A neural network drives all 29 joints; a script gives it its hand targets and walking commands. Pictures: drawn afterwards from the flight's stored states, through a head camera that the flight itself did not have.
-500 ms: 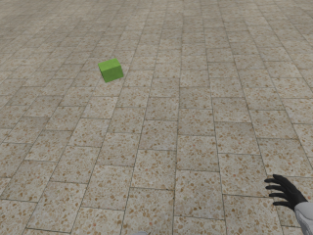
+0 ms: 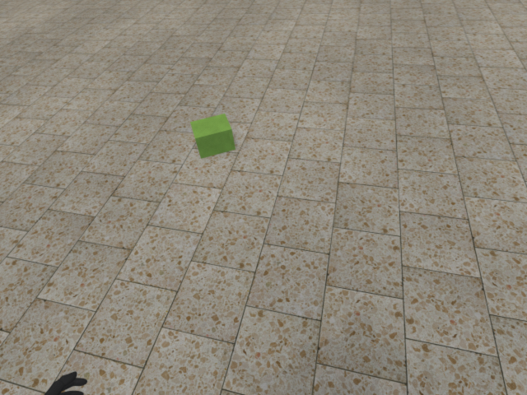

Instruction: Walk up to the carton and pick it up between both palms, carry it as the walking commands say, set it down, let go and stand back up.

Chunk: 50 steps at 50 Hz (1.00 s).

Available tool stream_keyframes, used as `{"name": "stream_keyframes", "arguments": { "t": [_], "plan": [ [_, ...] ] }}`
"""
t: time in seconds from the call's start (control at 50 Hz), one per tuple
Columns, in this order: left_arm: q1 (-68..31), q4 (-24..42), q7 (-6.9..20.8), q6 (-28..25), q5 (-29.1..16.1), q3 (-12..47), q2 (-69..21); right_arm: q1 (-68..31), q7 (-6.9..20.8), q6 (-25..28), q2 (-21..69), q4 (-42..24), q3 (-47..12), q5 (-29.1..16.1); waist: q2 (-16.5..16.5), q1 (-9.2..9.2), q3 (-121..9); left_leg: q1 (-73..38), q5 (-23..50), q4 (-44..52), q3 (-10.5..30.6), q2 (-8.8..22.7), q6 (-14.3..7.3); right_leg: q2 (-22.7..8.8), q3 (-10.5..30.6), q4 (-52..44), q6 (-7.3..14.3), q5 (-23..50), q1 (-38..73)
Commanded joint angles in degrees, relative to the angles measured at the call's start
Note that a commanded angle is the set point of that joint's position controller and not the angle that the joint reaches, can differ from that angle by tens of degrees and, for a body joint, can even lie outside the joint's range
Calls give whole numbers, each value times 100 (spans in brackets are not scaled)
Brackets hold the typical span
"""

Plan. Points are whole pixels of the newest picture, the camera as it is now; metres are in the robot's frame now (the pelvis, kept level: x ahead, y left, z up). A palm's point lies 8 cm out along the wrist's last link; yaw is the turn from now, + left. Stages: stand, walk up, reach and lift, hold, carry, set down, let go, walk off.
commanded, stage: walk up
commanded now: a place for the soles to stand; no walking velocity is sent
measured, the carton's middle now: (213, 135) +1.63 +0.35 -0.68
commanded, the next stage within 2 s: none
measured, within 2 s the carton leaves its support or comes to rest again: neither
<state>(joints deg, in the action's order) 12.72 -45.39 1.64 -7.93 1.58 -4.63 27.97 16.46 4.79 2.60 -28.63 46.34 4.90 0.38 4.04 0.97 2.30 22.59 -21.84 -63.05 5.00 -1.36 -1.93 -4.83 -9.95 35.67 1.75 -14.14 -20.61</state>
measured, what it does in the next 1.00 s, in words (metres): walks ahead: left foot, then right foot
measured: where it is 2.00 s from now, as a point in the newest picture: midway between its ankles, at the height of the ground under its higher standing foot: (226, 234)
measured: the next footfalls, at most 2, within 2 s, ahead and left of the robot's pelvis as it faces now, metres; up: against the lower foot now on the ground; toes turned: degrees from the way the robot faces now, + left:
left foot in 0.30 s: +0.33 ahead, +0.17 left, +0.00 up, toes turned +9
right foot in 0.72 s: +0.59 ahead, -0.03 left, +0.00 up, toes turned +1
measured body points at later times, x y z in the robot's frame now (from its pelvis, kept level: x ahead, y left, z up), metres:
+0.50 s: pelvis +0.28 +0.07 +0.01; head +0.30 +0.09 +0.46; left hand +0.31 +0.42 -0.09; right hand +0.46 -0.24 -0.05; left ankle +0.29 +0.16 -0.72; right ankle +0.32 -0.10 -0.67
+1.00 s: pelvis +0.53 +0.09 +0.01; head +0.55 +0.08 +0.46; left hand +0.54 +0.46 -0.05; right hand +0.72 -0.20 -0.08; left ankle +0.63 +0.26 -0.69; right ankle +0.55 -0.03 -0.72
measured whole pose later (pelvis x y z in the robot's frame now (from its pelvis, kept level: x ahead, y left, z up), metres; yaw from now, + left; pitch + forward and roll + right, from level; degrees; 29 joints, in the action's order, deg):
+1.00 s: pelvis +0.53 +0.09 +0.01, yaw +10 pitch -1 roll -1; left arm 18.5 -44.7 2.7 -6.9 0.8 -4.7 28.8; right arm 12.1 6.2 2.7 -27.1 45.2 4.0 1.4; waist 3.3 -1.9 3.0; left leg 30.8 -12.7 -42.3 -1.3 6.2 0.2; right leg -3.2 -9.2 26.8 1.3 -14.8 -10.6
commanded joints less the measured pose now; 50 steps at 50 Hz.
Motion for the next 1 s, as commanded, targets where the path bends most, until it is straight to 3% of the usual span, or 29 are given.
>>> {"name": "stream_keyframes", "arguments": {
  "t": [0.0, 0.06, 0.12, 0.16, 0.22, 0.24, 0.26, 0.28, 0.3, 0.32, 0.34, 0.36, 0.4, 0.42, 0.48, 0.54, 0.6, 0.64, 0.66, 0.68, 0.7, 0.72, 0.74, 0.76, 0.78, 0.8, 0.84, 0.88, 0.98],
  "plan": [
    [356, 147, -24, -49, -32, -389, 1393, -356, 51, 96, -1034, -375, 215, 35, -991, -382, -16, 1875, 406, 261, 248, 711, 251, -1650, 2026, -2574, 1103, -1390, 1498],
    [508, 77, -6, -118, -62, -401, 1435, -697, 218, 51, -750, -435, 174, 55, -1121, -376, 63, 1467, 734, 1211, -95, 693, 286, -1489, 1003, -2552, 1074, 52, 1308],
    [334, 114, -2, -102, -65, -385, 1433, -1250, 375, 23, -563, -566, 128, 33, -1095, -254, 38, 700, 1366, 2313, -600, 662, 190, -1116, 161, -2513, 811, 578, 1031],
    [411, 97, 4, -55, -90, -363, 1473, -1630, 436, 5, -506, -616, 136, 10, -1076, -287, 48, 333, 1788, 2788, -841, 604, 158, -1130, 17, -2499, 753, 544, 995],
    [485, 75, -35, 50, -110, -369, 1627, -1680, 433, -36, -582, -566, 196, 55, -1114, -182, 41, 50, 1539, 2994, -949, 463, -30, -1411, 56, -2102, 766, 676, 1183],
    [493, 90, -53, 79, -121, -359, 1657, -1462, 397, -44, -668, -487, 235, 88, -1054, -62, -92, -329, 1364, 3082, -1014, 316, -132, -1434, -10, -1633, 716, 1267, 1214],
    [619, 98, -60, 113, -150, -310, 1574, -1059, 323, -44, -842, -369, 304, 157, -749, 120, -394, -1028, 1059, 3259, -1037, 101, -301, -1245, -213, -689, 590, 1940, 1139],
    [864, 121, -57, 159, -159, -189, 1310, -206, 207, -22, -1118, -121, 425, 234, -90, 474, -991, -2428, 496, 3340, -771, -21, -543, -881, -335, 1067, 458, 2117, 483],
    [944, 377, -58, 133, -221, -36, 898, 338, 47, 27, -1777, -132, 608, 273, 1368, 807, -1487, -3766, -525, 3868, 1908, 1543, -1071, -190, -352, 3326, 95, 377, -1480],
    [860, 429, -92, 126, -215, -82, 1122, 57, -42, 77, -1888, -288, 600, -36, 790, 548, -1474, -3367, -788, 4746, 3368, 2310, -1330, 151, 782, 3777, 19, -1130, -2241],
    [769, 272, -107, 140, -218, -91, 1373, -238, -77, 95, -1623, -287, 511, -177, 53, 356, -1075, -2891, -553, 4596, 2550, 2161, -1299, -205, 1211, 3795, 97, -824, -2190],
    [856, 177, -63, 126, -277, -76, 1331, -372, -93, 121, -1392, -282, 409, -172, 0, 182, -722, -2327, 126, 4605, 1882, 1919, -1256, -363, 1230, 3450, 91, -516, -1969],
    [1133, -32, -14, 169, -233, -94, 1259, -729, -106, 199, -1032, -427, 255, -140, 243, -137, -353, -1265, 1286, 4735, 703, 1482, -1038, -607, 1154, 2623, 16, -265, -1288],
    [1152, -86, 40, 206, -195, -100, 1206, -721, -95, 226, -1036, -445, 236, -96, 347, -151, -378, -1091, 1586, 4731, 444, 1378, -1078, -545, 1045, 2363, -58, -235, -1039],
    [584, 70, 147, 253, -95, -121, 1076, -413, -69, 285, -1108, -467, 285, -33, 323, 51, -160, -1231, 955, 5024, 398, 1451, -1251, -513, 890, 1460, -207, -105, -1245],
    [89, 144, 229, 230, -70, -127, 918, -359, -54, 292, -1109, -501, 313, -12, 328, 173, 76, -1226, 587, 5171, 252, 1309, -1069, -391, 717, 474, -167, 632, -1112],
    [-137, 122, 273, 207, -80, -153, 772, -320, -47, 262, -1093, -504, 311, 0, 310, 167, 135, -1071, 971, 4968, 61, 1233, -970, -91, 510, -114, -66, 987, -506],
    [-91, 83, 260, 194, -90, -169, 723, -244, -78, 233, -1086, -477, 299, -3, 262, 56, 142, -1019, 1539, 4613, 79, 1331, -938, 49, 472, -287, 23, 934, -44],
    [137, 17, 230, 182, -83, -185, 730, -223, -107, 220, -1078, -469, 283, -6, 104, -117, 76, -954, 1836, 4202, -8, 1299, -840, 160, 413, -518, 81, 938, 422],
    [581, -101, 172, 157, -58, -258, 877, -135, -131, 219, -982, -494, 224, 0, -273, -377, -216, -703, 2328, 3307, -250, 1067, -680, 298, 382, -672, 193, 680, 1369],
    [1420, -226, 84, 123, -18, -395, 1205, -61, -158, 236, -782, -584, 120, 25, -1072, -852, -683, 21, 2242, 1613, -631, 655, -457, -154, 1053, -888, 463, 198, 2604],
    [1823, -71, -20, 94, -5, -559, 1798, 235, -178, 257, -375, -743, -43, 16, -1919, -1005, -1156, 1467, -69, -93, -617, -50, -136, -1964, 3809, -1483, 1011, -1134, 3507],
    [1441, 73, -9, 109, -99, -535, 1980, 356, -255, 199, -835, -629, 108, -48, -1322, -725, -1168, 1791, -733, -804, 216, -103, -152, -2431, 4663, -1894, 1392, -1741, 2983],
    [1014, 215, -3, 135, -144, -435, 1648, 296, -287, 180, -1124, -526, 189, -69, -703, -574, -718, 1759, -367, -951, 429, 120, -108, -2158, 4028, -1856, 1513, -1738, 2442],
    [687, 309, -10, 129, -143, -386, 1454, 226, -265, 194, -1078, -520, 171, -56, -744, -472, -421, 1786, -106, -676, 341, 295, -48, -1903, 3391, -1957, 1517, -1483, 1972],
    [461, 356, -16, 104, -130, -359, 1321, 210, -233, 180, -1026, -472, 150, -35, -887, -356, -232, 1718, 57, -215, 263, 528, 55, -1651, 2822, -2128, 1370, -1322, 1636],
    [360, 344, 26, 56, -98, -337, 1252, 256, -99, 139, -895, -319, 128, 55, -1196, -222, -100, 1340, 301, 552, -93, 719, 201, -1348, 1962, -2278, 1230, -496, 1090],
    [469, 334, 61, 27, -99, -357, 1325, -38, 12, 110, -756, -368, 121, 107, -1185, -259, -51, 1099, 359, 1225, -393, 770, 257, -1281, 1541, -2311, 1261, -218, 850],
    [473, 386, 95, 43, -92, -338, 1422, -820, 214, 71, -612, -526, 158, 85, -1170, -242, 105, 368, 1367, 2519, -819, 772, 215, -1018, 1060, -2397, 929, -1010, 443]
  ]
}}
